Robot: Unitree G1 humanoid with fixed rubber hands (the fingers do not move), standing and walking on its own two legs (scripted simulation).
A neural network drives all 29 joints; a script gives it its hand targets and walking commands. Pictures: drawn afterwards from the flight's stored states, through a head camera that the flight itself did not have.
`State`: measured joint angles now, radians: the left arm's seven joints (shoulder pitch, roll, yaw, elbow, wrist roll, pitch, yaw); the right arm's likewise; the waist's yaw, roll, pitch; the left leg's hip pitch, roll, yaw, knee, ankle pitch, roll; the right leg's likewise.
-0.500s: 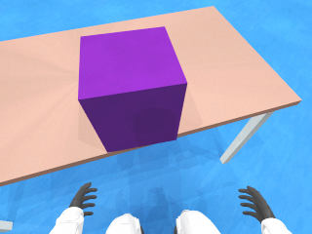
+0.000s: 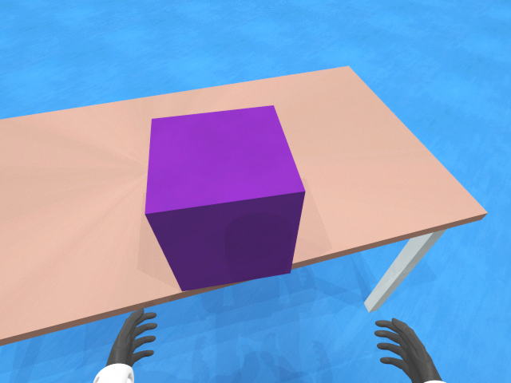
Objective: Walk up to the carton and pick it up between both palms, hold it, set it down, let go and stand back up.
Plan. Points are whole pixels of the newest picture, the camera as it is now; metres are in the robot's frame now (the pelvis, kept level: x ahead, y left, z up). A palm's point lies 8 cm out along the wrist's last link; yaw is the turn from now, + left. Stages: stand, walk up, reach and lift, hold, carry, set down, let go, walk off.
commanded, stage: reach and lift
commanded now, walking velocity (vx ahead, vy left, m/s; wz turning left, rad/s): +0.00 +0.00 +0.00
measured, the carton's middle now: (226, 201) +0.40 +0.06 +0.03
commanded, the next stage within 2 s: none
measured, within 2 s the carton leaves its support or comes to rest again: neither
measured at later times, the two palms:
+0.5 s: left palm (114, 363) +0.15 +0.23 -0.02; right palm (408, 340) +0.17 -0.21 -0.02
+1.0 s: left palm (109, 331) +0.19 +0.23 +0.02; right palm (392, 295) +0.22 -0.19 +0.02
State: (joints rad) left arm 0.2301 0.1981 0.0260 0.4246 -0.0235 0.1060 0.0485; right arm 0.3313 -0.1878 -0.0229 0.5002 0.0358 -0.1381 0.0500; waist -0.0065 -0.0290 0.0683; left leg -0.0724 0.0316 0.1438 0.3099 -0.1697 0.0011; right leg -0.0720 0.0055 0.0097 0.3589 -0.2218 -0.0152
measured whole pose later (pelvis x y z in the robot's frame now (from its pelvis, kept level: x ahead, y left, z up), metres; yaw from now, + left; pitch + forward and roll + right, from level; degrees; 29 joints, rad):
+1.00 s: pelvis +0.00 -0.01 +0.00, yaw +2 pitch -2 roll +1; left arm 0.27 0.23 -0.03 0.05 -0.21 0.05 0.10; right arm 0.30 -0.16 0.03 0.09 0.22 -0.04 -0.03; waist 0.07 -0.03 0.02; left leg -0.10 0.03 0.09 0.31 -0.16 -0.01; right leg -0.09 0.01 -0.01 0.35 -0.22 -0.03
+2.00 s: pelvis -0.01 -0.01 +0.00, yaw +1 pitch +0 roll +0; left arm -0.37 0.26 0.22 -0.01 -0.19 0.70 0.06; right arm -0.40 -0.31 0.05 0.19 0.41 0.40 -0.16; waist 0.03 -0.03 0.01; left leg -0.17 0.04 0.08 0.32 -0.14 -0.01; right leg -0.15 0.03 0.01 0.34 -0.18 -0.03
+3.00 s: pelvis +0.00 +0.00 +0.00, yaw +3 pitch +7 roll -1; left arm -0.58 0.23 0.11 0.53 -0.17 0.30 0.08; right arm -0.62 -0.22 -0.01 0.68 0.27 0.15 -0.12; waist 0.06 0.01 -0.06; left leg -0.36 0.04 0.03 0.42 -0.19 -0.01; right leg -0.28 0.04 -0.03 0.35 -0.19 -0.03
